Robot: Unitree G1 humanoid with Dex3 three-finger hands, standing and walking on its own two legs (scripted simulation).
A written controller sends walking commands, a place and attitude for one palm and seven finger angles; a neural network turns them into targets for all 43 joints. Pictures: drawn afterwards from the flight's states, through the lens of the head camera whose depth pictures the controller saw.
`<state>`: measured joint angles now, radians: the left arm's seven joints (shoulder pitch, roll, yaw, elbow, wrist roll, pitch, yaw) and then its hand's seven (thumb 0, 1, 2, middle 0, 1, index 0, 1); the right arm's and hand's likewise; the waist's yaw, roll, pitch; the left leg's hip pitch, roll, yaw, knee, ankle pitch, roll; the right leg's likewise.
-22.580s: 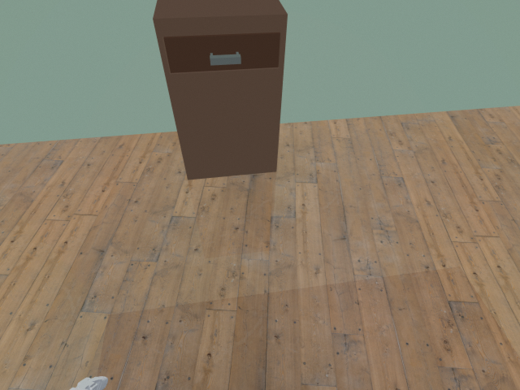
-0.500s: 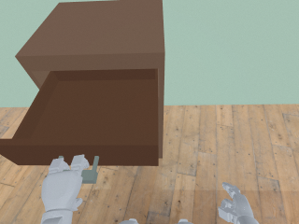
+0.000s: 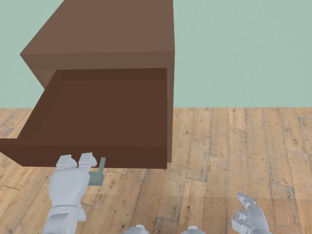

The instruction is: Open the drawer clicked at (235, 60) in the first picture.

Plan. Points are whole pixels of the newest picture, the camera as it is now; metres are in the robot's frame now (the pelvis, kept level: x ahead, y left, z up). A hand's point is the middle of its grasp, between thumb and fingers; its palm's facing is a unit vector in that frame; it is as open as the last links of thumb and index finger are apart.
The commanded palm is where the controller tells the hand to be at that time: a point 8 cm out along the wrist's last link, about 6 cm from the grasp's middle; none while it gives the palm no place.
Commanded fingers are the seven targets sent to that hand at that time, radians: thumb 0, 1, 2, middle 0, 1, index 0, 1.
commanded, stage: lift the hand off the handle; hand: left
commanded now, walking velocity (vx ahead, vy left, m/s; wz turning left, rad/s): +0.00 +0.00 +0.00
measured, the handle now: (81, 169) +0.28 +0.24 -0.01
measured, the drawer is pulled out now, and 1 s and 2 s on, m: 0.30 0.30 0.30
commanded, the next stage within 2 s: none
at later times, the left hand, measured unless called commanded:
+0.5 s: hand (77, 183) +0.24 +0.23 -0.01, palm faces -0.01 -0.06 -1.00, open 13.2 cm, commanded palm +0.22 +0.22 +0.07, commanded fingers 0.00 -0.50 0.30 -0.30 -1.20 -0.30 -1.20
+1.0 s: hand (68, 177) +0.24 +0.23 +0.04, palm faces +0.00 -0.09 -1.00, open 13.4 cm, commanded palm +0.22 +0.23 +0.10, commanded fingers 0.00 -0.50 0.30 -0.30 -1.20 -0.30 -1.20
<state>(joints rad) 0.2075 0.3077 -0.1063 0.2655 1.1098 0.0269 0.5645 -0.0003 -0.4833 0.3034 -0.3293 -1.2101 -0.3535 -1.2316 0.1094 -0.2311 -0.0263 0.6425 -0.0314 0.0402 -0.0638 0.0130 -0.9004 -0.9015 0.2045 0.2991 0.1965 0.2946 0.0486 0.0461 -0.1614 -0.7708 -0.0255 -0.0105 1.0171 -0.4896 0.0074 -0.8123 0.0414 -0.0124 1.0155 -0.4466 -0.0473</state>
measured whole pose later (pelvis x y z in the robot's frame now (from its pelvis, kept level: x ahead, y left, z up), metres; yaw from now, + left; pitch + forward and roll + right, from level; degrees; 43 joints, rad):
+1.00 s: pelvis +0.02 +0.01 +0.04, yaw +0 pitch +7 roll +0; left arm 0.33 0.34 -0.13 0.01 1.05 0.07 0.39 0.00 -0.49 0.30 -0.32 -1.20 -0.39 -1.22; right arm 0.10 -0.23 -0.01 0.59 -0.02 0.08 -0.04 0.01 -0.90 -0.90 0.20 0.30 0.20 0.29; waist 0.08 0.06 -0.10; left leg -0.48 -0.03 -0.01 0.78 -0.43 0.02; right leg -0.53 0.04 0.00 0.79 -0.39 -0.04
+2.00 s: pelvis +0.04 +0.01 +0.06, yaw -1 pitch +3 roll +0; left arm 0.36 0.41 -0.08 -0.24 0.96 0.08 0.20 0.00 -0.49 0.30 -0.32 -1.20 -0.32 -1.20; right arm 0.10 -0.24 0.01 0.57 0.00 0.10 -0.01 0.01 -0.90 -0.90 0.20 0.30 0.20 0.29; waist 0.10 0.09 -0.07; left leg -0.28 -0.02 0.00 0.58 -0.35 0.01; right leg -0.33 0.04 0.01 0.59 -0.32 -0.04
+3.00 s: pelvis +0.04 +0.02 +0.06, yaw +0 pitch +2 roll -1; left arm 0.49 0.51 0.04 -0.43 0.87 0.06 0.11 0.00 -0.49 0.30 -0.32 -1.20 -0.32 -1.20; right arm 0.13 -0.25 0.04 0.52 0.02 0.12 0.00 0.01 -0.90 -0.90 0.20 0.30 0.20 0.29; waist 0.11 0.10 -0.05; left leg -0.23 -0.02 -0.01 0.54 -0.34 0.03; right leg -0.25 0.04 0.01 0.51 -0.28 -0.02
